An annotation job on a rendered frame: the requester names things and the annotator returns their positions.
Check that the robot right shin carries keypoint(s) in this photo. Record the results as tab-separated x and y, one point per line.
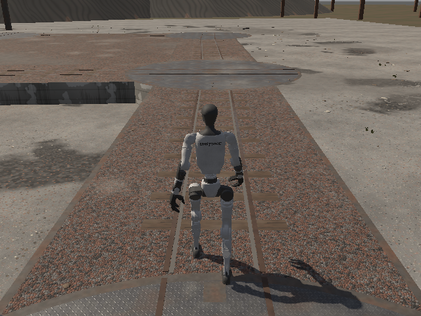
226	251

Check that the robot right hand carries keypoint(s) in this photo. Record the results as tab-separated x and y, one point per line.
240	180

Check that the robot left upper arm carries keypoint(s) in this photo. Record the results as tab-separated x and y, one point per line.
186	151

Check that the robot right upper arm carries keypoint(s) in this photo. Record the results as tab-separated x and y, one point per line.
233	147

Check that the robot right forearm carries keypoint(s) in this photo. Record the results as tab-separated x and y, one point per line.
239	170

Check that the robot left hand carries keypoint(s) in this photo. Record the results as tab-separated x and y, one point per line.
173	201

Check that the left robot thigh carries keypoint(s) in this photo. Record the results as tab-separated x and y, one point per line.
195	193

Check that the robot left forearm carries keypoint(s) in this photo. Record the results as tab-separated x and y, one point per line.
180	174

